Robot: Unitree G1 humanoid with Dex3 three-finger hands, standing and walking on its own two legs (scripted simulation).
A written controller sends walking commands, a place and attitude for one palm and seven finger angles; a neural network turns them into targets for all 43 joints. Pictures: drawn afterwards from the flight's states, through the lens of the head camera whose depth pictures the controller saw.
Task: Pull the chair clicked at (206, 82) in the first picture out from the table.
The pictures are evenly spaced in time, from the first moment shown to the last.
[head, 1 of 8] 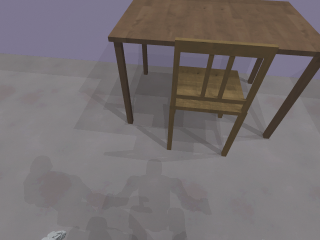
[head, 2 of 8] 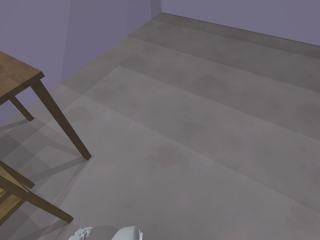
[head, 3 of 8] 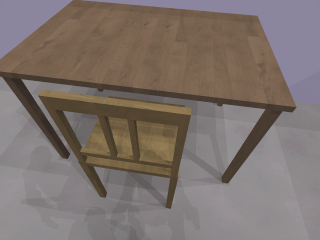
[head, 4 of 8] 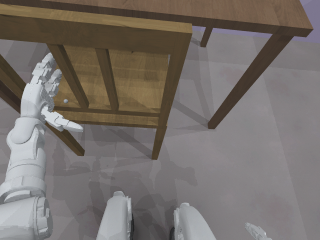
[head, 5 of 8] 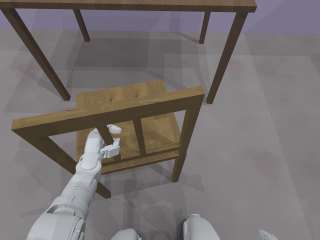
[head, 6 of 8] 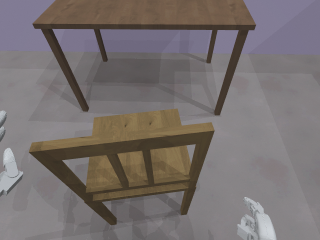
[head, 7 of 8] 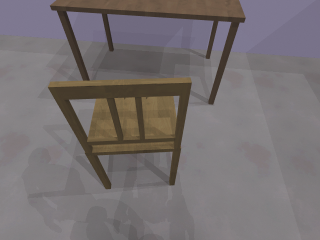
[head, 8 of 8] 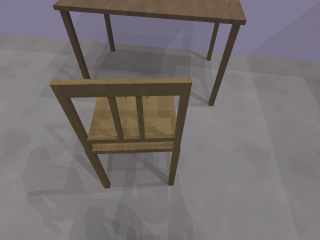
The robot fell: no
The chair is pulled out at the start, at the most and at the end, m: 0.00 0.60 0.60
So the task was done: yes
